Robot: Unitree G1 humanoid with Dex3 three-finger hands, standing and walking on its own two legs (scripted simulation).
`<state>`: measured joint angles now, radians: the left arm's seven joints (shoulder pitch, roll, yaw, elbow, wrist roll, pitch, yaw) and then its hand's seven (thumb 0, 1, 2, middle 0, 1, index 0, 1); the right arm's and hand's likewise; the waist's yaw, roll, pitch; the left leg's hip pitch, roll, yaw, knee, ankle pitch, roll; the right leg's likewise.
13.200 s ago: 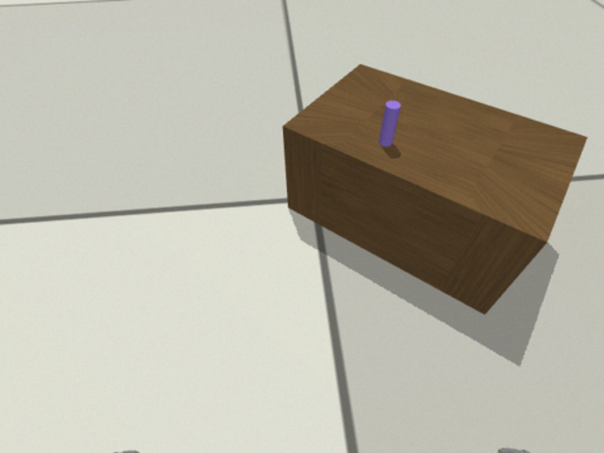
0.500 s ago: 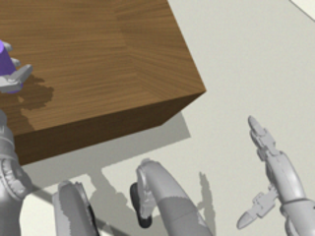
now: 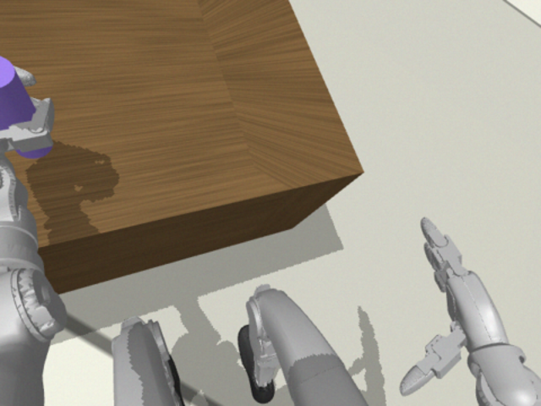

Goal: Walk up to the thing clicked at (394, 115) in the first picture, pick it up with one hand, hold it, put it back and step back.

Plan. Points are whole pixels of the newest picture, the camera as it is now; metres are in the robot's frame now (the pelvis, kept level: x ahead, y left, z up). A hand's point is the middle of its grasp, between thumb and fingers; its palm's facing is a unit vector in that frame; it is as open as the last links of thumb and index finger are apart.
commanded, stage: settle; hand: left
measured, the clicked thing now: (14, 113) +0.54 +0.22 -0.02
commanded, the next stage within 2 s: lift in 0.42 s
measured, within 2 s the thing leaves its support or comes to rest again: neither
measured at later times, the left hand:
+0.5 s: hand (15, 99) +0.54 +0.21 +0.01, palm faces +0.19 -0.98 -0.01, open 6.4 cm
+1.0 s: hand (0, 104) +0.49 +0.20 +0.07, palm faces +0.17 -0.98 -0.02, open 6.4 cm
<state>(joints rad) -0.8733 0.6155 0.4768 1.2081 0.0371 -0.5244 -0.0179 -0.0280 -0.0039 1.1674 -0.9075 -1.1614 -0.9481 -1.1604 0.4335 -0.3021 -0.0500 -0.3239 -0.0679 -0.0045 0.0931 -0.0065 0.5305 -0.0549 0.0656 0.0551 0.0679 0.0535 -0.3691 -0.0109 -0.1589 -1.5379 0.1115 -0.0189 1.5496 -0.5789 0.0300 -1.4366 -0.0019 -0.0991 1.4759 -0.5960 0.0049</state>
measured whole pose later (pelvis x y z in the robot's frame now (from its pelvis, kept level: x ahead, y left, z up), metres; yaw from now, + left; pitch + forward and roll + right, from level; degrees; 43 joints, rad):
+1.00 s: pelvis +0.02 +0.00 +0.06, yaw +2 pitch +25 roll -5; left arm -0.67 0.42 0.40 1.04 -0.04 -0.51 -0.04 -0.03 -0.03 1.20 -0.93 -1.14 -0.97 -1.15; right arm 0.41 -0.27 -0.06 -0.10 -0.06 0.02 0.06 -0.01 0.53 -0.05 0.06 0.06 0.06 0.05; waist -0.25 0.01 -0.16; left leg -1.24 0.10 0.01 1.32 -0.53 0.02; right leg -1.15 0.00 -0.08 1.25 -0.55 0.01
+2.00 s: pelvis +0.04 -0.01 +0.12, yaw +3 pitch +13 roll -1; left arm -0.17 0.21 0.19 0.46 -0.16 -0.38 -0.05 -0.03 -0.02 1.19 -0.93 -1.14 -0.97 -1.14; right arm 0.42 -0.24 -0.08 0.12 0.01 0.07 -0.02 -0.01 0.54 -0.05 0.06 0.06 0.06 0.05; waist -0.05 0.00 -0.10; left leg -0.75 0.06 0.07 0.97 -0.44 0.01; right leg -0.70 -0.03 -0.04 0.96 -0.48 0.01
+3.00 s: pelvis +0.04 -0.01 +0.14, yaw +4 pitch +9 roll +0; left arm -0.08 0.19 0.16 0.35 -0.17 -0.29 -0.03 -0.03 -0.02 1.19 -0.93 -1.14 -0.96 -1.15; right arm 0.39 -0.22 -0.08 0.23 0.02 0.07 -0.03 -0.01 0.54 -0.05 0.06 0.05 0.06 0.05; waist -0.03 0.00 -0.08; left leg -0.62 0.05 0.06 0.87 -0.40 0.00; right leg -0.58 -0.03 -0.04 0.87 -0.45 0.00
